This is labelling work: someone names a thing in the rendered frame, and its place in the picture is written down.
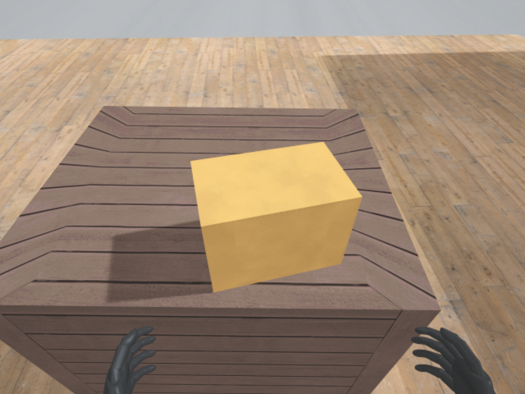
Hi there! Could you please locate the carton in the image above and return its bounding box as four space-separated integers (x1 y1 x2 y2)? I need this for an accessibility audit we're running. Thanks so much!
190 142 362 292

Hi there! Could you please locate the pedestal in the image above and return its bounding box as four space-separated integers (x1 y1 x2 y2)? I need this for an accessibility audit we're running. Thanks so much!
0 106 441 394

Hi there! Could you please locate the right robot hand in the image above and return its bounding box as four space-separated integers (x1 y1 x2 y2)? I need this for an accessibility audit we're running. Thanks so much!
411 327 496 394

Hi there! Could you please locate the left robot hand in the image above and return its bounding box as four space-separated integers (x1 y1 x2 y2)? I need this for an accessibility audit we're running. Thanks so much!
103 326 156 394

